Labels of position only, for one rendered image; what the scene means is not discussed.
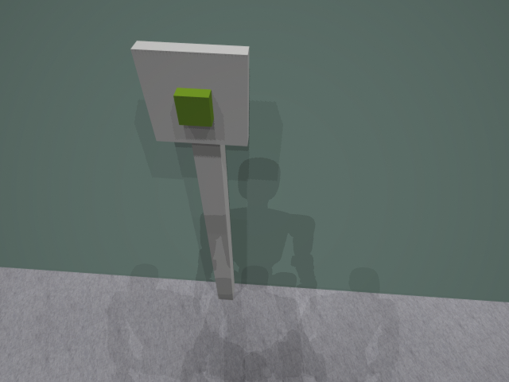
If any button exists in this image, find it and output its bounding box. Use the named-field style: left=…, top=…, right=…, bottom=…
left=173, top=88, right=214, bottom=127

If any panel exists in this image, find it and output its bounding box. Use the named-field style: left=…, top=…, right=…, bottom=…
left=130, top=41, right=249, bottom=300

